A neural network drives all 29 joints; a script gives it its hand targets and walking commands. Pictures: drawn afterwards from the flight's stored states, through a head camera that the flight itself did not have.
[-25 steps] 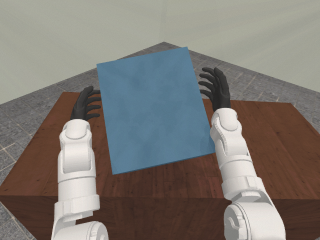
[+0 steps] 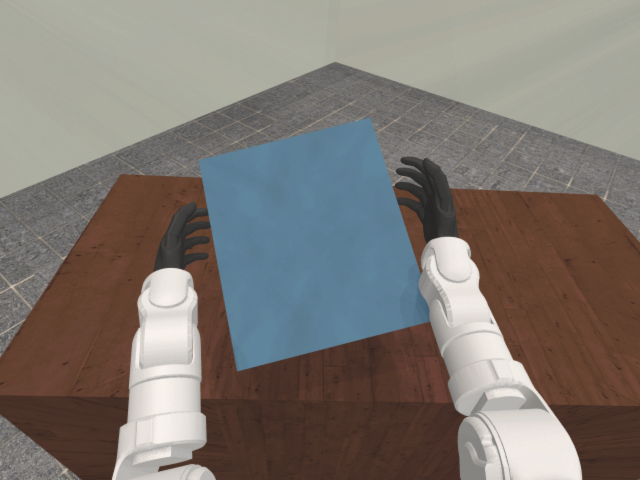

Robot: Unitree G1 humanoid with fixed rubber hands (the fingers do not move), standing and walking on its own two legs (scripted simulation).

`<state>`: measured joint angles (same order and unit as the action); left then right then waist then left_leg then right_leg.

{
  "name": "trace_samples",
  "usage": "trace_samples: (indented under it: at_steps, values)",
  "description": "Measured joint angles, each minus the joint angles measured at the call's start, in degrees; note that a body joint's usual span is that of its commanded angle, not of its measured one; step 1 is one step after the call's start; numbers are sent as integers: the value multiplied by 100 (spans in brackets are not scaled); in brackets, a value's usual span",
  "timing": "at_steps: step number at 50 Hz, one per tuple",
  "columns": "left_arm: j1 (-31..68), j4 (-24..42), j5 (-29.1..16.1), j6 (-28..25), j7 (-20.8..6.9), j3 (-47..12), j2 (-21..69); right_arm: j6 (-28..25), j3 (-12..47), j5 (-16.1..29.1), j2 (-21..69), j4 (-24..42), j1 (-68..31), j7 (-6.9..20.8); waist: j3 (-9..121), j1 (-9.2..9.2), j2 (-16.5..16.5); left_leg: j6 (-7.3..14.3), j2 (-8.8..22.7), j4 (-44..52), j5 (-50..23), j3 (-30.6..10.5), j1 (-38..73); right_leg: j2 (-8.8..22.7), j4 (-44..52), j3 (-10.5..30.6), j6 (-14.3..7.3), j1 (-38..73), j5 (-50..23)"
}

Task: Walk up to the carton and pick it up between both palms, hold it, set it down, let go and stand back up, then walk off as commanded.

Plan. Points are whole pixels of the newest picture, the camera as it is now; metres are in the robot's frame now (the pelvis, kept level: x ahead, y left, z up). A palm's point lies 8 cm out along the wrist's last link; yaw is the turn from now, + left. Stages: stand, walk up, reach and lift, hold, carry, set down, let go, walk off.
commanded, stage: set down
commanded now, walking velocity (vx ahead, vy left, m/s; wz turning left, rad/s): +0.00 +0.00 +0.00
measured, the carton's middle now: (313, 249) +0.43 +0.02 +0.07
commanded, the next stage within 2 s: none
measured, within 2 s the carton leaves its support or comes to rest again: neither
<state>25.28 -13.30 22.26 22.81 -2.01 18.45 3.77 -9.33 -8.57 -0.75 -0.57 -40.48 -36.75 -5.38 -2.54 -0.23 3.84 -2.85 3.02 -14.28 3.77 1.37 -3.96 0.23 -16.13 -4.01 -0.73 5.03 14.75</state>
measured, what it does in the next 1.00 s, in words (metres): stands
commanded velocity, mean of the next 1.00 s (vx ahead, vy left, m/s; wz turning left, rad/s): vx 0.00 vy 0.00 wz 0.00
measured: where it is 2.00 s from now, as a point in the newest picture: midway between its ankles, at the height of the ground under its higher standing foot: outside the picture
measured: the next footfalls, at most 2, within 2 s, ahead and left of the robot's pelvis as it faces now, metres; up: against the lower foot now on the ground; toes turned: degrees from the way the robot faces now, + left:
none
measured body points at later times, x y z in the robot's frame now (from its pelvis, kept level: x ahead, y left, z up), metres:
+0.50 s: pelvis -0.01 +0.00 +0.00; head -0.03 +0.02 +0.45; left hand +0.36 +0.18 +0.10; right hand +0.40 -0.14 +0.16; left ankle +0.05 +0.15 -0.75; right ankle -0.06 -0.10 -0.75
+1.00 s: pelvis +0.00 +0.00 +0.00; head +0.01 +0.01 +0.45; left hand +0.38 +0.18 +0.07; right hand +0.43 -0.15 +0.12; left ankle +0.05 +0.15 -0.75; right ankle -0.06 -0.10 -0.75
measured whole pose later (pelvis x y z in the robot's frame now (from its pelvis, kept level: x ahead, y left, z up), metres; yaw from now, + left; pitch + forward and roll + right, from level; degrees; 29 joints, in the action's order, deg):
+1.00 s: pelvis +0.00 +0.00 +0.00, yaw -3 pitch +3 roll +0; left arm 31.9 -33.5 19.6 8.1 5.8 24.0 7.4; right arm -13.4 -22.8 -10.9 -3.8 -59.9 -45.0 2.8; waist 2.8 5.0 2.1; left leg -3.2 4.9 -13.4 2.3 3.6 -14.2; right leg -1.3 -16.5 -1.7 -1.5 -6.9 13.0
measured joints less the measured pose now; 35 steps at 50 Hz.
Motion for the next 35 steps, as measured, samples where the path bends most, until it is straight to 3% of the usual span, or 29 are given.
trace_samples:
  at_steps: [11, 23, 35]
  values:
    - [115, -518, -14, -280, 155, 89, 139, -199, -319, -253, -39, -447, -72, 148, 56, 103, -68, -20, 32, 31, -63, -9, -164, -32, -17, -7, -24, -190, -37]
    - [492, -1406, -62, -738, 406, 339, 217, -301, -979, -636, -93, -1207, -547, 483, 234, 257, -69, -11, 92, 148, -175, 122, -351, -73, -42, 127, -36, -504, -127]
    - [553, -1750, -158, -1045, 640, 442, 236, -352, -1276, -857, -164, -1705, -765, 750, 364, 366, -57, -19, 125, 144, -173, 180, -592, -98, -11, 185, -46, -755, -164]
